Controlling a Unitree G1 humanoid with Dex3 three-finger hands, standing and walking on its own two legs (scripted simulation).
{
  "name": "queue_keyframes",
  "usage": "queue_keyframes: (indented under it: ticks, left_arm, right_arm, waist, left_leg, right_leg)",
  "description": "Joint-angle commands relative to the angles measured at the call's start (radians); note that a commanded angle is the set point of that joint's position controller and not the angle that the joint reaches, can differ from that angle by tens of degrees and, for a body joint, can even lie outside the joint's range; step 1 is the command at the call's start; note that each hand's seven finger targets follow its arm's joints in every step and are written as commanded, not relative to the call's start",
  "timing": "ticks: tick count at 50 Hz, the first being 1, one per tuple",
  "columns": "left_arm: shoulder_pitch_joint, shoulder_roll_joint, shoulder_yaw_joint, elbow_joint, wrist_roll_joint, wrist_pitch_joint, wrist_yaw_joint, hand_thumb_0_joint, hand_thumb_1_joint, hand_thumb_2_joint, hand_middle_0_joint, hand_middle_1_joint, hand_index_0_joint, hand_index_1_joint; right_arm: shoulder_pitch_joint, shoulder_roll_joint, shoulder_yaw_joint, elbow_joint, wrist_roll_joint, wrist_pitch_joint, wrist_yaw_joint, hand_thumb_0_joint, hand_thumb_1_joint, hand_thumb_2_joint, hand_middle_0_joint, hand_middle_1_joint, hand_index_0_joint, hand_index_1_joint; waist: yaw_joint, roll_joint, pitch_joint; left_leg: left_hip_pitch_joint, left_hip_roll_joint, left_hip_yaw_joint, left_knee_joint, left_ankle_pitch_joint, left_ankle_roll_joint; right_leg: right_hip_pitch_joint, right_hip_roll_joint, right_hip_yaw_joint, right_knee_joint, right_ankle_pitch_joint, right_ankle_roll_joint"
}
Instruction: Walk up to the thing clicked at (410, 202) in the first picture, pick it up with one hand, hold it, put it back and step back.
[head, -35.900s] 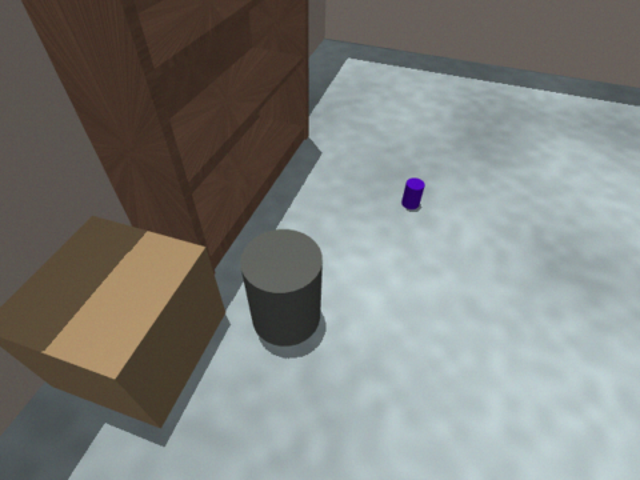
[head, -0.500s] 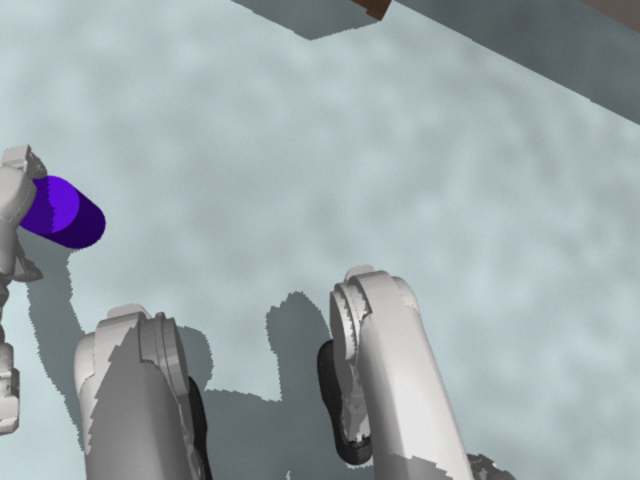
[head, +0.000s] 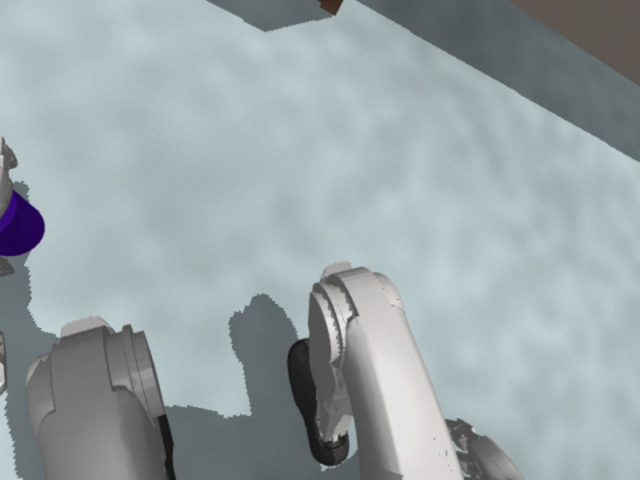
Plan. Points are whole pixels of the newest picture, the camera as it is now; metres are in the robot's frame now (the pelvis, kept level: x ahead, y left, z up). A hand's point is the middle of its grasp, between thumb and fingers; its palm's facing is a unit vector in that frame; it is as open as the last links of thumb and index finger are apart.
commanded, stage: rest palm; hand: left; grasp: from above
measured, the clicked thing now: out of the picture +0.47 +0.30 -0.25
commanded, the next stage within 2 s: close in 0.48 s
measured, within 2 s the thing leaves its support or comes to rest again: neither
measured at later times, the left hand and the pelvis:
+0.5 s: hand out of the picture +0.46 +0.29 -0.22, palm faces -0.45 -0.15 -0.88, open 13.9 cm; pelvis +0.01 +0.00 -0.01, yaw -2 degrees
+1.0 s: hand out of the picture +0.46 +0.30 -0.22, palm faces -0.45 -0.11 -0.88, open 13.2 cm; pelvis +0.00 +0.00 -0.01, yaw -3 degrees
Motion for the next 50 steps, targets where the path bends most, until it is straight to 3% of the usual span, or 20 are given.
queue_keyframes:
  ticks: [1,3,6,7,8,10,12,13,14,15,16,18,19,25,27,30,33,36,38,50]
  left_arm:
    - [-0.287,0.258,0.044,-0.178,-0.019,-0.002,0.044,0.0,-0.514,0.97,-0.06,-1.012,-0.064,-1.005]
    - [-0.263,0.256,0.044,-0.184,-0.034,-0.001,0.043,0.0,-0.513,0.969,-0.059,-1.016,-0.065,-1.008]
    - [-0.204,0.318,0.118,-0.227,-0.061,-0.009,0.052,0.0,-0.525,0.979,-0.059,-1.004,-0.059,-1.001]
    - [-0.169,0.252,0.072,-0.162,-0.071,-0.003,0.041,0.0,-0.523,0.973,-0.058,-0.996,-0.059,-0.993]
    - [-0.206,0.284,0.089,-0.171,-0.071,-0.009,0.035,0.0,-0.528,0.974,-0.056,-0.998,-0.056,-0.996]
    - [-0.185,0.253,0.063,-0.156,-0.074,-0.013,0.015,0.0,-0.536,0.985,-0.056,-0.995,-0.052,-0.997]
    - [-0.164,0.278,0.078,-0.161,-0.083,-0.018,0.009,0.0,-0.534,1.005,-0.062,-0.997,-0.055,-1.003]
    - [-0.137,0.332,0.123,-0.156,-0.071,-0.019,0.012,0.0,-0.53,1.015,-0.065,-1.001,-0.057,-1.007]
    - [-0.138,0.291,0.091,-0.163,-0.074,-0.026,0.005,0.0,-0.518,1.006,-0.067,-1.011,-0.063,-1.012]
    - [-0.131,0.3,0.104,-0.159,-0.072,-0.032,0.007,0.0,-0.525,1.038,-0.072,-1.009,-0.062,-1.017]
    - [-0.167,0.26,0.064,-0.144,-0.065,-0.038,0.003,0.0,-0.506,1.032,-0.075,-1.03,-0.071,-1.032]
    - [-0.194,0.304,0.089,-0.141,-0.056,-0.053,0.007,0.0,-0.507,1.039,-0.075,-1.022,-0.069,-1.026]
    - [-0.176,0.308,0.096,-0.146,-0.061,-0.062,0.011,0.0,-0.512,1.032,-0.076,-1.009,-0.068,-1.015]
    - [-0.195,0.274,0.063,-0.076,-0.015,-0.085,0.047,0.0,-0.479,1.025,-0.077,-1.035,-0.077,-1.032]
    - [-0.232,0.232,0.01,-0.046,-0.01,-0.082,0.052,0.0,-0.471,1.045,-0.086,-1.05,-0.085,-1.049]
    - [-0.23,0.267,0.036,-0.017,-0.004,-0.074,0.076,0.0,-0.391,1.015,-0.127,-1.083,-0.145,-1.062]
    - [-0.258,0.253,0.012,0.003,0.009,-0.066,0.09,0.0,-0.268,1.026,-0.201,-1.09,-0.219,-1.07]
    - [-0.243,0.28,0.033,0.016,-0.006,-0.056,0.102,0.0,-0.264,0.937,-0.186,-1.066,-0.217,-1.032]
    - [-0.278,0.264,0.007,0.02,0.001,-0.051,0.105,0.0,-0.254,0.95,-0.199,-1.073,-0.228,-1.042]
    - [-0.286,0.317,0.016,0.057,-0.026,-0.06,0.101,0.0,-0.205,0.957,-0.244,-1.085,-0.272,-1.055]
  right_arm:
    - [0.201,-0.271,-0.067,-0.004,-0.012,-0.016,0.005,0.0,-0.895,-0.899,0.2,0.3,0.199,0.3]
    - [0.206,-0.27,-0.064,0.002,-0.016,-0.021,0.015,0.0,-0.895,-0.899,0.2,0.3,0.2,0.3]
    - [0.238,-0.285,-0.065,0.0,-0.021,-0.023,0.022,0.0,-0.894,-0.899,0.2,0.3,0.2,0.3]
    - [0.234,-0.274,-0.06,0.012,-0.022,-0.024,0.028,0.0,-0.893,-0.899,0.2,0.3,0.2,0.3]
    - [0.243,-0.284,-0.064,0.016,-0.03,-0.027,0.034,0.0,-0.894,-0.899,0.2,0.3,0.2,0.3]
    - [0.239,-0.277,-0.06,0.006,-0.027,-0.027,0.038,0.0,-0.894,-0.9,0.2,0.3,0.2,0.3]
    - [0.241,-0.286,-0.059,0.01,-0.027,-0.024,0.039,0.0,-0.893,-0.9,0.2,0.3,0.2,0.3]
    - [0.272,-0.298,-0.063,0.028,-0.032,-0.019,0.04,0.0,-0.893,-0.899,0.2,0.3,0.2,0.3]
    - [0.26,-0.288,-0.057,0.013,-0.031,-0.017,0.043,0.0,-0.892,-0.899,0.2,0.3,0.2,0.3]
    - [0.269,-0.292,-0.056,0.023,-0.035,-0.014,0.045,0.0,-0.892,-0.899,0.2,0.3,0.2,0.3]
    - [0.256,-0.281,-0.053,0.019,-0.035,-0.017,0.05,0.0,-0.894,-0.899,0.2,0.3,0.2,0.3]
    - [0.267,-0.3,-0.052,0.023,-0.036,-0.016,0.051,0.0,-0.892,-0.899,0.2,0.3,0.2,0.3]
    - [0.256,-0.297,-0.054,0.019,-0.032,-0.015,0.049,0.0,-0.891,-0.899,0.2,0.3,0.2,0.3]
    - [0.223,-0.299,-0.046,0.017,-0.047,-0.013,0.05,0.0,-0.887,-0.898,0.2,0.3,0.2,0.3]
    - [0.194,-0.296,-0.039,0.006,-0.05,-0.028,0.055,0.0,-0.891,-0.899,0.2,0.3,0.2,0.3]
    - [0.196,-0.305,-0.031,0.016,-0.053,-0.035,0.052,0.0,-0.881,-0.893,0.2,0.3,0.2,0.3]
    - [0.193,-0.309,-0.024,0.014,-0.062,-0.05,0.061,0.0,-0.886,-0.895,0.2,0.3,0.2,0.3]
    - [0.181,-0.31,-0.015,0.008,-0.061,-0.057,0.06,0.0,-0.886,-0.895,0.2,0.3,0.2,0.3]
    - [0.178,-0.323,-0.013,0.004,-0.066,-0.066,0.064,0.0,-0.888,-0.896,0.2,0.3,0.2,0.3]
    - [0.186,-0.326,0.022,-0.022,-0.066,-0.088,0.067,0.0,-0.892,-0.898,0.2,0.3,0.2,0.3]
  waist:
    - [-0.01,0.407,-0.668]
    - [-0.01,0.406,-0.678]
    - [0.007,0.368,-0.727]
    - [0.008,0.353,-0.697]
    - [-0.018,0.359,-0.69]
    - [-0.006,0.357,-0.684]
    - [0.009,0.345,-0.698]
    - [0.004,0.353,-0.693]
    - [0.008,0.346,-0.695]
    - [0.002,0.35,-0.7]
    - [-0.02,0.326,-0.666]
    - [-0.034,0.318,-0.628]
    - [-0.015,0.337,-0.627]
    - [-0.033,0.375,-0.578]
    - [-0.055,0.365,-0.528]
    - [-0.055,0.367,-0.529]
    - [-0.078,0.363,-0.507]
    - [-0.053,0.375,-0.52]
    - [-0.081,0.37,-0.511]
    - [-0.089,0.302,-0.48]
  left_leg:
    - [0.541,-0.013,0.125,-0.223,0.112,0.035]
    - [0.536,-0.008,0.124,-0.207,0.131,0.037]
    - [0.513,-0.006,0.121,-0.192,0.187,0.042]
    - [0.494,-0.007,0.122,-0.189,0.164,0.043]
    - [0.488,-0.003,0.116,-0.185,0.165,0.042]
    - [0.496,-0.002,0.107,-0.189,0.168,0.04]
    - [0.485,-0.002,0.105,-0.186,0.176,0.044]
    - [0.49,-0.003,0.107,-0.188,0.201,0.042]
    - [0.483,-0.002,0.106,-0.184,0.202,0.042]
    - [0.488,-0.001,0.104,-0.185,0.222,0.041]
    - [0.47,0.001,0.102,-0.167,0.197,0.044]
    - [0.449,-0.002,0.097,-0.163,0.173,0.046]
    - [0.456,0.0,0.094,-0.18,0.164,0.043]
    - [0.479,-0.001,0.083,-0.199,0.095,0.033]
    - [0.469,-0.001,0.083,-0.191,0.06,0.032]
    - [0.488,0.001,0.073,-0.195,0.074,0.029]
    - [0.468,-0.001,0.074,-0.187,0.073,0.032]
    - [0.477,0.003,0.067,-0.204,0.066,0.029]
    - [0.477,0.004,0.066,-0.187,0.072,0.031]
    - [0.406,0.003,0.062,-0.178,0.014,0.045]
  right_leg:
    - [0.301,0.029,-0.126,-0.199,0.182,-0.081]
    - [0.317,0.034,-0.124,-0.199,0.205,-0.08]
    - [0.409,0.033,-0.122,-0.206,0.262,-0.071]
    - [0.383,0.035,-0.121,-0.206,0.24,-0.072]
    - [0.381,0.038,-0.13,-0.2,0.242,-0.072]
    - [0.372,0.041,-0.136,-0.196,0.238,-0.077]
    - [0.405,0.044,-0.135,-0.207,0.25,-0.072]
    - [0.428,0.042,-0.136,-0.202,0.273,-0.071]
    - [0.438,0.046,-0.133,-0.203,0.278,-0.069]
    - [0.451,0.048,-0.137,-0.2,0.298,-0.069]
    - [0.427,0.049,-0.136,-0.194,0.285,-0.068]
    - [0.407,0.047,-0.139,-0.204,0.261,-0.069]
    - [0.406,0.05,-0.141,-0.206,0.244,-0.073]
    - [0.329,0.055,-0.164,-0.201,0.176,-0.079]
    - [0.284,0.054,-0.166,-0.196,0.146,-0.079]
    - [0.277,0.051,-0.18,-0.189,0.158,-0.077]
    - [0.278,0.055,-0.177,-0.186,0.164,-0.075]
    - [0.277,0.054,-0.182,-0.191,0.15,-0.076]
    - [0.274,0.054,-0.182,-0.184,0.166,-0.073]
    - [0.304,0.059,-0.172,-0.213,0.109,-0.066]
